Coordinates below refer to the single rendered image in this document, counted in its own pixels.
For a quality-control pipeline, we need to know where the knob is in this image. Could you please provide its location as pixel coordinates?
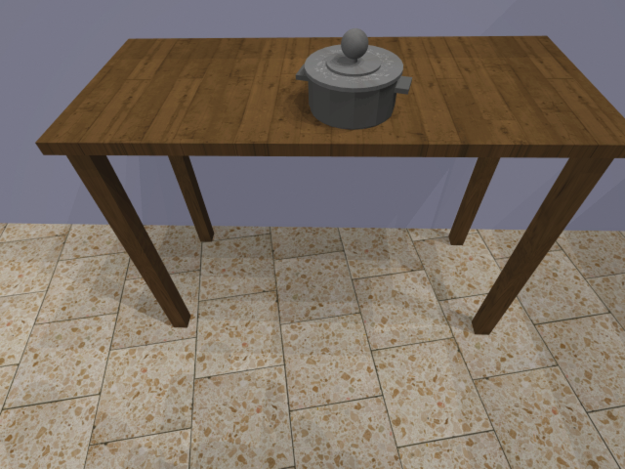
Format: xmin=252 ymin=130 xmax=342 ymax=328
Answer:
xmin=341 ymin=28 xmax=368 ymax=59

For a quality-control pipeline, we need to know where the lid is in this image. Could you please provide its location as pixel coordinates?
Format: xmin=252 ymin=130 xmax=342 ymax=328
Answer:
xmin=305 ymin=45 xmax=403 ymax=93

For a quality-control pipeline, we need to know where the pot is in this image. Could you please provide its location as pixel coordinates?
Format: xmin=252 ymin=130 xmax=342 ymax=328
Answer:
xmin=296 ymin=64 xmax=412 ymax=130

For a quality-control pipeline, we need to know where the table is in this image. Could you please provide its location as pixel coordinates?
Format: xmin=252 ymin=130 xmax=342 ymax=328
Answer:
xmin=35 ymin=36 xmax=625 ymax=335

